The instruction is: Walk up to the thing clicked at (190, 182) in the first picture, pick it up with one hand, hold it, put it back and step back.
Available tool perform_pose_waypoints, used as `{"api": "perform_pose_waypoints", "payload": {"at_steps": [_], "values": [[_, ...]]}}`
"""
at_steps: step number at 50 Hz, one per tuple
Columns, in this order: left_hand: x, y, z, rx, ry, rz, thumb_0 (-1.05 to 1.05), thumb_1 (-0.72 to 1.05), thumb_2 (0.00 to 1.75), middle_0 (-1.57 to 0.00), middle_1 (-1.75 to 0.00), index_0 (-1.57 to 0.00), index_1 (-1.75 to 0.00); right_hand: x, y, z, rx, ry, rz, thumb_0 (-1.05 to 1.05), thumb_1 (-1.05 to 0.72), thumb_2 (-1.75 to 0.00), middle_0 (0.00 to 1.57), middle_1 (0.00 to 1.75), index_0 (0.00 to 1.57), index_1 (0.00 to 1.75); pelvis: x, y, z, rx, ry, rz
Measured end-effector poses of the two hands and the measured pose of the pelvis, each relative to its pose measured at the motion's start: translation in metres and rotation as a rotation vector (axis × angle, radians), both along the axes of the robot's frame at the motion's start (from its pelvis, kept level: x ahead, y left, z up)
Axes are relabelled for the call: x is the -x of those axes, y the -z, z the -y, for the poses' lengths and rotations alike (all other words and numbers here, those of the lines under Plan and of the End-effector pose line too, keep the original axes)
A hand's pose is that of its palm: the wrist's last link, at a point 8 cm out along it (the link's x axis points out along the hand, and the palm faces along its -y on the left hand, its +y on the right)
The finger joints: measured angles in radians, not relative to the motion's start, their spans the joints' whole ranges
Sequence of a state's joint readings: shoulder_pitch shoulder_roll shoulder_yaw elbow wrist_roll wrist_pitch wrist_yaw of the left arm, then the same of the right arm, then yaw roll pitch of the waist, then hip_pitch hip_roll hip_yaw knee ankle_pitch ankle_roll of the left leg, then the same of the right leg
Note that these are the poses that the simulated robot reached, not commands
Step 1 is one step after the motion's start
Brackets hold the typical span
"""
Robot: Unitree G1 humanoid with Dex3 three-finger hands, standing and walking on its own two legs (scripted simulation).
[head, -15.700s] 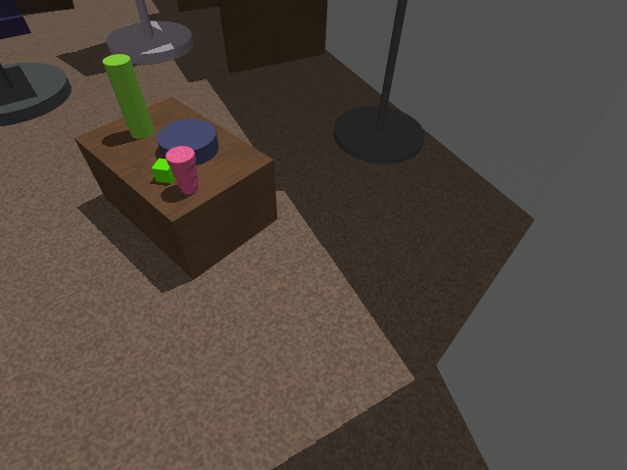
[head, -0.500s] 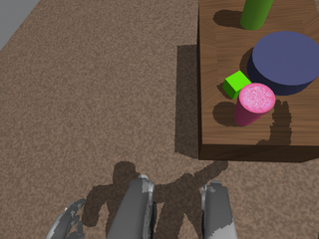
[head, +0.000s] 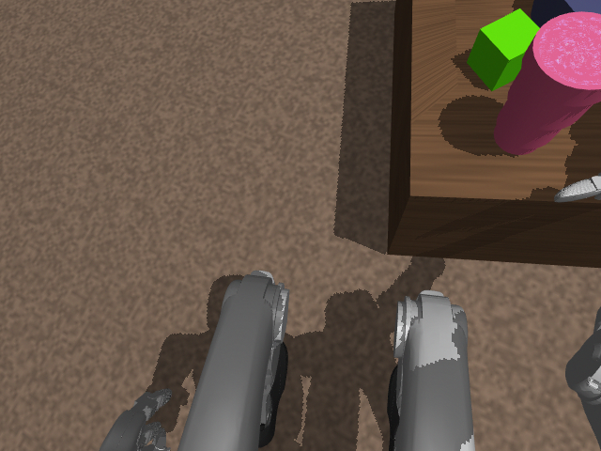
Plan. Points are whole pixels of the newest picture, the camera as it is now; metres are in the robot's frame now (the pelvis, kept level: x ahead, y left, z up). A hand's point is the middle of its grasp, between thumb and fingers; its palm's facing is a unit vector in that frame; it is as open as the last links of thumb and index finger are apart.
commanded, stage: close in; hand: right
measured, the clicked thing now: (545, 99) +0.53 -0.24 +0.02
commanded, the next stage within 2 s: rest palm in 0.24 s
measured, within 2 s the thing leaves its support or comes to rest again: leaves its support in 1.66 s
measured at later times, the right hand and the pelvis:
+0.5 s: hand (567, 112) +0.51 -0.26 +0.02, palm faces +0.23 +0.97 -0.03, open 16.9 cm; pelvis +0.01 +0.00 +0.01, yaw -2 degrees
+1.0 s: hand (556, 104) +0.53 -0.25 +0.02, palm faces +0.22 +0.97 -0.03, open 12.7 cm; pelvis +0.01 +0.01 +0.00, yaw -2 degrees
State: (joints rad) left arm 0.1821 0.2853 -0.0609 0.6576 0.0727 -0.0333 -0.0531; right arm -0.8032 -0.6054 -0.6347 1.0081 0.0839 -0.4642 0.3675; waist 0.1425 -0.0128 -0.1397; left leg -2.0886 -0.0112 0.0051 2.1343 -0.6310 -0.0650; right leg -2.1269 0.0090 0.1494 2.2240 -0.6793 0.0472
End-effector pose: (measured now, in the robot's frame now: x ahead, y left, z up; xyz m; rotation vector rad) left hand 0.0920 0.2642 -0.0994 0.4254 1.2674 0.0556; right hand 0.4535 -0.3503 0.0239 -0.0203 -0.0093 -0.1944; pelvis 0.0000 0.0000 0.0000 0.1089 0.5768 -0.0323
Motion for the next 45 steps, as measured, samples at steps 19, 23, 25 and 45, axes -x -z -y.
{"api": "perform_pose_waypoints", "payload": {"at_steps": [19,23,25,45], "values": [[-0.010,-0.011,-0.013,-0.017,-0.031,-0.024,0.00,0.91,0.90,-0.20,-0.31,-0.21,-0.30,-0.024,-0.004,-0.036,-0.008,0.036,-0.020,-0.02,0.42,-0.01,0.09,0.02,0.07,0.03,-0.012,-0.013,-0.002,0.023,0.011,-0.042],[-0.015,-0.007,-0.014,-0.011,-0.029,-0.030,0.00,0.89,0.91,-0.20,-0.30,-0.20,-0.30,-0.026,-0.001,-0.040,-0.001,0.038,-0.019,-0.02,0.40,-0.03,0.09,0.03,0.06,0.03,-0.014,-0.011,-0.003,0.025,0.013,-0.042],[-0.018,-0.004,-0.014,-0.007,-0.029,-0.030,0.00,0.88,0.92,-0.20,-0.30,-0.20,-0.30,-0.027,-0.001,-0.042,0.002,0.039,-0.017,-0.02,0.39,-0.04,0.09,0.03,0.06,0.04,-0.015,-0.010,-0.004,0.027,0.014,-0.043],[-0.011,0.012,-0.018,0.003,-0.032,-0.063,0.00,0.89,0.91,-0.21,-0.30,-0.21,-0.30,-0.039,0.002,-0.050,0.007,0.029,-0.015,-0.01,0.26,-0.19,0.48,0.29,0.45,0.30,-0.012,0.001,-0.009,0.039,0.010,-0.036]]}}
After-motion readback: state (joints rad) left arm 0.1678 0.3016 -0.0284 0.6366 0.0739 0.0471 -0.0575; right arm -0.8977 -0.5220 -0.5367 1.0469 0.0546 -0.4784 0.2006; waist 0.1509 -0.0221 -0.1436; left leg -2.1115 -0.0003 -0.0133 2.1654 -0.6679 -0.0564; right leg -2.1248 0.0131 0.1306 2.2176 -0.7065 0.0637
